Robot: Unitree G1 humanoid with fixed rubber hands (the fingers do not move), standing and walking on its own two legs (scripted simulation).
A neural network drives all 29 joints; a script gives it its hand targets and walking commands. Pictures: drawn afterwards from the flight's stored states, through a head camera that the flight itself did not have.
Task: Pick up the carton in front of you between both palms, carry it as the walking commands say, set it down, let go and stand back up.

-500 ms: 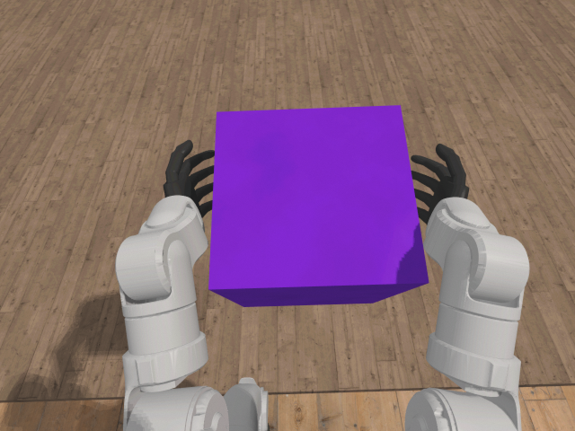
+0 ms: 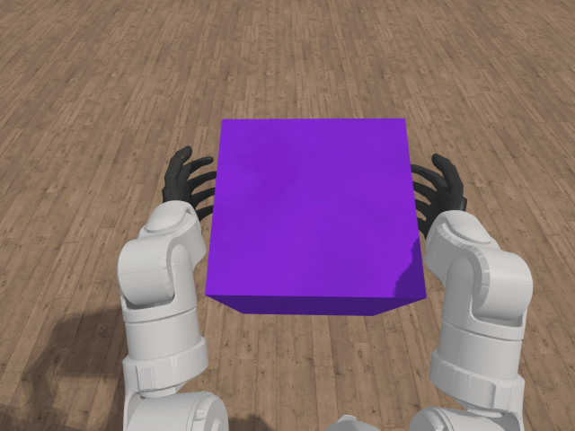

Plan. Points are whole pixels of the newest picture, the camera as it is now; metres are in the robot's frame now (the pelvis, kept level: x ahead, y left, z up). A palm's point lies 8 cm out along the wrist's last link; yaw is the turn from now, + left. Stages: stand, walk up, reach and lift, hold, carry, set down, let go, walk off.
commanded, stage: carry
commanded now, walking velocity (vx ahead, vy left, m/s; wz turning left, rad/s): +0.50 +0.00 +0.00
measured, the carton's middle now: (309, 233) +0.37 +0.01 +0.07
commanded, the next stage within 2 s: none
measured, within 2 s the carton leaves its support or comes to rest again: neither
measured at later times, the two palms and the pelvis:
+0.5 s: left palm (239, 36) +0.74 +0.16 +0.17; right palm (409, 52) +0.70 -0.15 +0.17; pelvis +0.37 +0.03 +0.04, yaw -2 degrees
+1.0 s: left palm (260, 6) +0.97 +0.14 +0.13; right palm (388, 10) +0.98 -0.16 +0.13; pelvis +0.74 -0.02 +0.06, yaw +1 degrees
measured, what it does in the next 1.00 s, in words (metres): walks ahead: left foot, then right foot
